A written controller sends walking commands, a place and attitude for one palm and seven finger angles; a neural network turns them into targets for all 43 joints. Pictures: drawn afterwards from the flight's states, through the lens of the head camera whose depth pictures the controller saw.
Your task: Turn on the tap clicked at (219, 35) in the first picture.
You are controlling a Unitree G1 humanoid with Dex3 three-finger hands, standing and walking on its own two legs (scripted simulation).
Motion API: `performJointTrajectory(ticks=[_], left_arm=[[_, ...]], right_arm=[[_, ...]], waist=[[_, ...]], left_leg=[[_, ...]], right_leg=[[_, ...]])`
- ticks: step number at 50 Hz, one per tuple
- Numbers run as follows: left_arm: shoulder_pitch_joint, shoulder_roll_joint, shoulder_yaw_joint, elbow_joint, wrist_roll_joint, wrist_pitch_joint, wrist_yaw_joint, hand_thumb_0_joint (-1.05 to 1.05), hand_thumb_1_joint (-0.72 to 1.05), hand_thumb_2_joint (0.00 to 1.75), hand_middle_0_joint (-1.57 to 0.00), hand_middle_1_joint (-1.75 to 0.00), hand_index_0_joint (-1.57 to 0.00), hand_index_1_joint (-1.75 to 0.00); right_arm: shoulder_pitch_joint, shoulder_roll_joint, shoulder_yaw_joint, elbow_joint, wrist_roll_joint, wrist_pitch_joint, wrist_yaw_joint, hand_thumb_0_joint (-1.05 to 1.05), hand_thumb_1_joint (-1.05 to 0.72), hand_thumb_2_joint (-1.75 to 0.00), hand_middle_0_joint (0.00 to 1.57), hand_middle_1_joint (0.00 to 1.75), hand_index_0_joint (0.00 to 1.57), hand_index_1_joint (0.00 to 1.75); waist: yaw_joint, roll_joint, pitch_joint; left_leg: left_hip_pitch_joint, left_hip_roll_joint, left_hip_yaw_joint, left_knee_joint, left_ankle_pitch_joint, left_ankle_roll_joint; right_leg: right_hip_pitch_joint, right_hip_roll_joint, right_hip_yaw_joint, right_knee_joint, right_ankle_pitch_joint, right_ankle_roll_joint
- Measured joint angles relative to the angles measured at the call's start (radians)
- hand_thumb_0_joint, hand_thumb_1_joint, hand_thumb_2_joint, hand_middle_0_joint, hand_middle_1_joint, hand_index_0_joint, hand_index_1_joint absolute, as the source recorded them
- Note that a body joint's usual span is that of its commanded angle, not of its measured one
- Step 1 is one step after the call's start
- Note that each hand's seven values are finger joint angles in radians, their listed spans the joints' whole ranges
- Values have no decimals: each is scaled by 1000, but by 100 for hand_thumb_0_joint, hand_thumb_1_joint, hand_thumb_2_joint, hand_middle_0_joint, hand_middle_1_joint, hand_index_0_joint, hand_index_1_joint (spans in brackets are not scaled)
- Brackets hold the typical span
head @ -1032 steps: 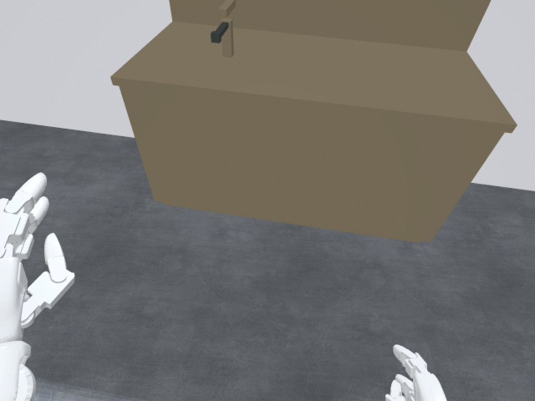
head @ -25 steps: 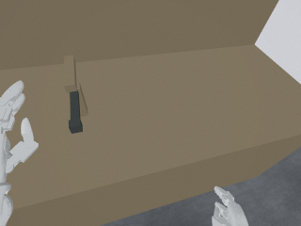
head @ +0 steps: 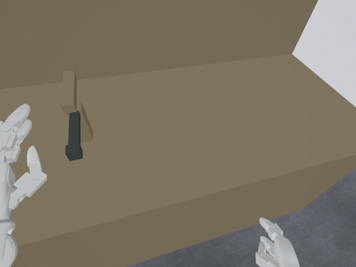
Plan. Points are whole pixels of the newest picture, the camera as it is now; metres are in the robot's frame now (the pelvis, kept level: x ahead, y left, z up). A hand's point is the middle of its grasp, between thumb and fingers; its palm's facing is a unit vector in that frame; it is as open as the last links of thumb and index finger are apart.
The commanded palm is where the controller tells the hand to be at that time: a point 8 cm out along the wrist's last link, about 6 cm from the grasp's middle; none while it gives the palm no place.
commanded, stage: shuffle to correct the standing spot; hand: left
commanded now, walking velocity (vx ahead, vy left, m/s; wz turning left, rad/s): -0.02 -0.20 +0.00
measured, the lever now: (74, 152) +0.33 +0.27 +0.07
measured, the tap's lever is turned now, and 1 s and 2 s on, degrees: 0 0 0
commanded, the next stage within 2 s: come to a stop and stand still in 1.32 s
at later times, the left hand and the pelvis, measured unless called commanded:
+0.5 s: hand (79, 174) +0.23 +0.19 +0.16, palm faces +0.30 -0.86 -0.41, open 7.4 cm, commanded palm +0.17 +0.23 +0.17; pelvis +0.00 -0.05 +0.00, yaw -1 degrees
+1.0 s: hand (86, 176) +0.22 +0.18 +0.16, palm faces +0.31 -0.85 -0.42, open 7.4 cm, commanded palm +0.17 +0.22 +0.17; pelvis +0.00 -0.06 -0.01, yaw +0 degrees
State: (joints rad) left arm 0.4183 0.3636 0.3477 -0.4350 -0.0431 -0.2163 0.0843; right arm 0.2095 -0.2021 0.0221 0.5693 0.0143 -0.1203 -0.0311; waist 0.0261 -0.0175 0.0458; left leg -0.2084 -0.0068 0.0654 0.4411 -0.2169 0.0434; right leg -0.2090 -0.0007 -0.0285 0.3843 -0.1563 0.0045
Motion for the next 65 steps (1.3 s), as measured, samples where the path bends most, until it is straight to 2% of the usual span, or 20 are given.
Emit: performJointTrajectory(ticks=[13,30,40,54,65], left_arm=[[-3,11,11,-25,-16,14,-12,1,89,90,-21,-30,-21,-30],[42,35,27,-76,-43,51,-19,1,88,90,-22,-30,-21,-30],[53,54,38,-97,-46,56,-16,1,88,90,-22,-30,-21,-30],[47,47,30,-99,-43,72,-15,1,88,90,-22,-30,-21,-30],[50,59,35,-109,-44,74,-16,1,88,90,-22,-30,-21,-30]], right_arm=[[6,25,2,-24,-2,6,18,1,-90,-90,20,30,20,30],[8,-13,-33,-12,6,17,3,1,-90,-90,20,30,20,30],[7,-8,-33,-10,5,25,-1,1,-90,-90,20,30,20,30],[2,6,-18,-14,4,28,4,1,-90,-90,20,30,20,30],[-8,9,-16,-23,6,31,8,1,-90,-90,20,30,20,30]], waist=[[-8,-7,14],[-21,9,8],[-25,4,9],[-11,4,14],[-16,7,21]], left_leg=[[-24,38,-3,20,-7,-33],[-74,87,-22,90,-43,-72],[-70,91,-29,92,-46,-84],[-73,89,-34,89,-43,-83],[-71,90,-40,91,-45,-85]], right_leg=[[-25,37,-4,13,-3,-33],[-70,83,-22,70,-35,-80],[-70,86,-29,83,-46,-85],[-70,85,-34,76,-43,-85],[-63,86,-40,73,-44,-87]])
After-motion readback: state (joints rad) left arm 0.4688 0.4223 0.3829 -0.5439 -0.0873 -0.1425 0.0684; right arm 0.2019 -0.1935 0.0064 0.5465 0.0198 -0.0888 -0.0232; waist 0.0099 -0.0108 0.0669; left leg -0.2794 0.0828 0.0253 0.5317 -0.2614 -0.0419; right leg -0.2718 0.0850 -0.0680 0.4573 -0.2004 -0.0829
